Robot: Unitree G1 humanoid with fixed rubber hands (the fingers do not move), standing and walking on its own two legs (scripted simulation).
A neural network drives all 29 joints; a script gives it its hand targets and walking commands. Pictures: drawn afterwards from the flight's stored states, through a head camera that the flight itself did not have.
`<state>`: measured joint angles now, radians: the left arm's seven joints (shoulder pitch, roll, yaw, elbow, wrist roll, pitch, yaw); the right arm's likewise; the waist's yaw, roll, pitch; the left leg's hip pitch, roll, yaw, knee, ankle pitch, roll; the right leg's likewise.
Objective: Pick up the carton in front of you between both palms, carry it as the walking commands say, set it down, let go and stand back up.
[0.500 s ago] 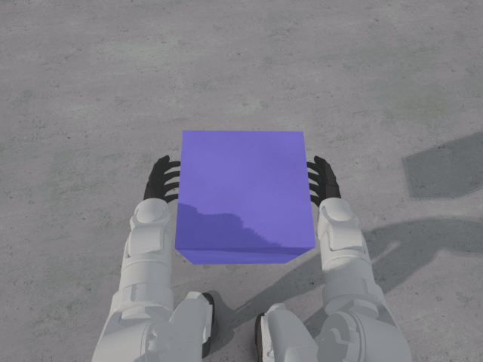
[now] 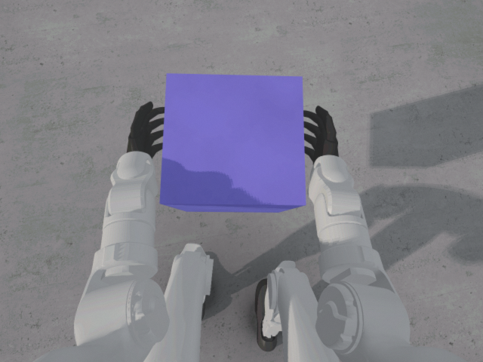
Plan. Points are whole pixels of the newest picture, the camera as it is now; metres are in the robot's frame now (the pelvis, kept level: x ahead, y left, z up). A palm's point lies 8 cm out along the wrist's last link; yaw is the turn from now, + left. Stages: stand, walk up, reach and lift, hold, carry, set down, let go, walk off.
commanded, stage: set down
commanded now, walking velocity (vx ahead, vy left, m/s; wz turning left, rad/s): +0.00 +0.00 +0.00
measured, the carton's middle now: (233, 156) +0.45 +0.06 -0.15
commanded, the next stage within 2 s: none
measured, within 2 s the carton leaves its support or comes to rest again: rests again in 1.60 s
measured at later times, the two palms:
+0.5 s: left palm (158, 159) +0.45 +0.22 -0.24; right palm (294, 157) +0.49 -0.08 -0.23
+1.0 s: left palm (163, 158) +0.48 +0.24 -0.36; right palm (276, 159) +0.52 -0.06 -0.37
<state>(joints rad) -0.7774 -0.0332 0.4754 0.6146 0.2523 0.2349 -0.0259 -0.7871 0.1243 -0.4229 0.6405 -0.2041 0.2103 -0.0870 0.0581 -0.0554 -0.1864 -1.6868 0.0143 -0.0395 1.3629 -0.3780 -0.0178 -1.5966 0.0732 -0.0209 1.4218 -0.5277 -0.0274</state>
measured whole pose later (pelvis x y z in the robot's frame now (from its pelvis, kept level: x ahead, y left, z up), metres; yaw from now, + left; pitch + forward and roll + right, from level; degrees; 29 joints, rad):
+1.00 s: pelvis -0.03 +0.01 -0.21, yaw -1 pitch +43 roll -1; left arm -1.34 0.23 0.38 0.84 0.02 0.26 0.06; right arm -1.39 -0.17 -0.21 0.90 -0.03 0.23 -0.17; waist 0.13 -0.02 0.23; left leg -2.35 0.01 -0.02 2.06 -0.46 -0.01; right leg -2.24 0.08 -0.03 2.16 -0.67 0.00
